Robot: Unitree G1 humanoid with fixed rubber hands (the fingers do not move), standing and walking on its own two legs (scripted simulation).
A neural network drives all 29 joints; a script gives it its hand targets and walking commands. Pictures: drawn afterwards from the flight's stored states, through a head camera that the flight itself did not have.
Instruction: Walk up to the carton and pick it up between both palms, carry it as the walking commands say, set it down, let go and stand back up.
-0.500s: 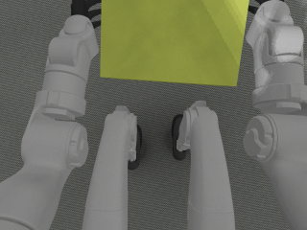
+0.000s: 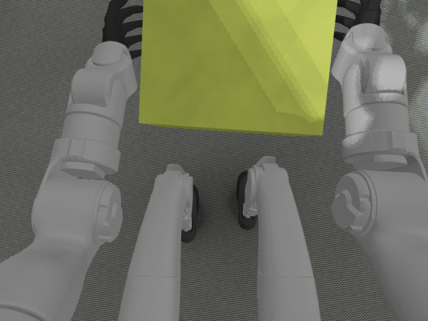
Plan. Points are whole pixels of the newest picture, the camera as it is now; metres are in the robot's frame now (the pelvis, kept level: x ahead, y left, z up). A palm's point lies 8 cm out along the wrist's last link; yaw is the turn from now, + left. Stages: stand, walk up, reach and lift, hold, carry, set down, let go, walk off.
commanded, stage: reach and lift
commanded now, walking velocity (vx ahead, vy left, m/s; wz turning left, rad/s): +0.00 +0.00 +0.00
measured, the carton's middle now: (234, 61) +0.52 -0.04 -0.11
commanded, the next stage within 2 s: none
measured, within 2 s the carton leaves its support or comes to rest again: neither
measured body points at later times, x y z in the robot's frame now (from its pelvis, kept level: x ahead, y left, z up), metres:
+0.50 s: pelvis +0.00 +0.00 +0.06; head +0.22 -0.03 +0.44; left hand +0.50 +0.15 +0.05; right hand +0.50 -0.22 +0.07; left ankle +0.15 +0.11 -0.54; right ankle +0.19 -0.10 -0.54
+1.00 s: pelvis +0.07 +0.00 +0.14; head +0.13 -0.02 +0.58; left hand +0.48 +0.15 +0.16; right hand +0.48 -0.22 +0.18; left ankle +0.15 +0.11 -0.54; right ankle +0.19 -0.10 -0.54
